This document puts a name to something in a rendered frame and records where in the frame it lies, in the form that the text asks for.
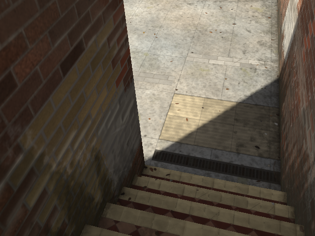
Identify stairs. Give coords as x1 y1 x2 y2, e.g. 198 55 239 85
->
80 164 305 236

